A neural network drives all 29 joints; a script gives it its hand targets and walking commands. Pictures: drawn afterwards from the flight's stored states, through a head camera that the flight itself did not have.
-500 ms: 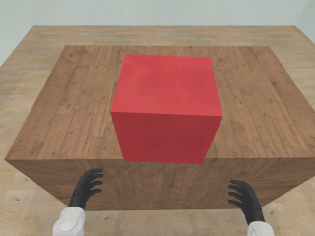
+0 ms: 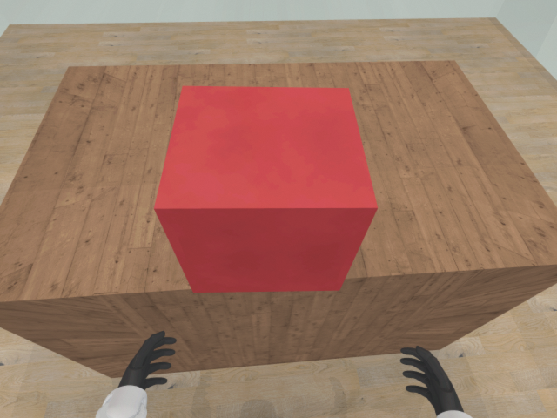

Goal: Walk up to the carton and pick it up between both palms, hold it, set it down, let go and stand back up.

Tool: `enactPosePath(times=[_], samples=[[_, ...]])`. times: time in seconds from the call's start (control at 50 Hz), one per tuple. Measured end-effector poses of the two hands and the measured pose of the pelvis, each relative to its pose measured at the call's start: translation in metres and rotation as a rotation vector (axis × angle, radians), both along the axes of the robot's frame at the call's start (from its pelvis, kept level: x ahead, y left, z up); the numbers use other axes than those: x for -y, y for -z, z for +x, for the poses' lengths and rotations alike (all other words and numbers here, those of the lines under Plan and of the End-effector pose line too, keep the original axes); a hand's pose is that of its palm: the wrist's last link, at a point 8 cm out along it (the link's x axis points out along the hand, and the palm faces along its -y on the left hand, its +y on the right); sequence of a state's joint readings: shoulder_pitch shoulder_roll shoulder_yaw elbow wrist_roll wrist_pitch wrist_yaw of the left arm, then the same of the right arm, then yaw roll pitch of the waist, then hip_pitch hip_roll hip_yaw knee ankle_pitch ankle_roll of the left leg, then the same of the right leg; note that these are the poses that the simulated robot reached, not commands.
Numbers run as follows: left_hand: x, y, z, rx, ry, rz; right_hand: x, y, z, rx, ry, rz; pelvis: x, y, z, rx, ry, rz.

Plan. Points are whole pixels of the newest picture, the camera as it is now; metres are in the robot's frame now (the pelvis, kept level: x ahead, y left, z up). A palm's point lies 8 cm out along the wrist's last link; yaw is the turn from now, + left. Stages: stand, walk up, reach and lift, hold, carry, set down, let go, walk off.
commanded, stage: let go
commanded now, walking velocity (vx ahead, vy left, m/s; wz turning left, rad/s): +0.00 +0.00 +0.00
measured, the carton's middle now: (266, 195) +0.44 +0.04 +0.04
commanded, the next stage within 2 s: stand in 0.04 s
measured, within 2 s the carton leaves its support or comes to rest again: neither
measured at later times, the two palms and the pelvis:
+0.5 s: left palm out of the picture -0.04 +0.22 -0.14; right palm out of the picture -0.03 -0.23 -0.14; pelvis +0.01 +0.00 +0.00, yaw +1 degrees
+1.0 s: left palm out of the picture -0.11 +0.20 -0.15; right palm out of the picture -0.11 -0.18 -0.15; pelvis -0.04 +0.01 +0.01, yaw +2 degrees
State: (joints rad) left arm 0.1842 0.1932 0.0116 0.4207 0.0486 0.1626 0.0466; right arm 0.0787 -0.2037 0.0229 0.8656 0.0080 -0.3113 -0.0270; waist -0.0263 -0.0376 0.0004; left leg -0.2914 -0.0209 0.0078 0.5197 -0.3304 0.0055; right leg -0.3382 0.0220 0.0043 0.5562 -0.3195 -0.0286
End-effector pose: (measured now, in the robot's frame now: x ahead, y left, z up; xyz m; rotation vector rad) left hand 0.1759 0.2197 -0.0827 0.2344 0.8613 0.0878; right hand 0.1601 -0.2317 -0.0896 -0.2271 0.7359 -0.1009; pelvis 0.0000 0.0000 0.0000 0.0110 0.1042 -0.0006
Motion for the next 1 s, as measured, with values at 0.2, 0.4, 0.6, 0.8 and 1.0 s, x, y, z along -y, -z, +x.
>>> enactPosePath(times=[0.2, 0.4, 0.6, 0.8, 1.0], samples=[[-0.028, 0.008, -0.083, -0.072, -0.103, 0.027, 0.009, 0.030, -0.054, -0.311, -0.001, 0.017, 0.002, -0.003, 0.020, 0.078, -0.004, -0.002], [-0.019, 0.053, -0.179, -0.311, -0.196, -0.034, 0.013, 0.050, -0.138, -0.512, 0.107, 0.019, 0.000, 0.002, 0.017, 0.123, -0.023, -0.014], [0.009, 0.056, -0.251, -0.528, -0.207, -0.095, -0.012, 0.047, -0.229, -0.735, 0.155, 0.059, -0.003, -0.008, -0.006, 0.140, -0.028, -0.014], [0.012, 0.057, -0.281, -0.598, -0.217, -0.097, -0.041, 0.054, -0.266, -0.791, 0.144, 0.119, -0.007, -0.009, -0.024, 0.157, -0.035, -0.011], [0.020, 0.063, -0.288, -0.586, -0.212, -0.116, -0.053, 0.060, -0.268, -0.748, 0.123, 0.139, -0.009, -0.007, -0.041, 0.166, -0.038, -0.006]])
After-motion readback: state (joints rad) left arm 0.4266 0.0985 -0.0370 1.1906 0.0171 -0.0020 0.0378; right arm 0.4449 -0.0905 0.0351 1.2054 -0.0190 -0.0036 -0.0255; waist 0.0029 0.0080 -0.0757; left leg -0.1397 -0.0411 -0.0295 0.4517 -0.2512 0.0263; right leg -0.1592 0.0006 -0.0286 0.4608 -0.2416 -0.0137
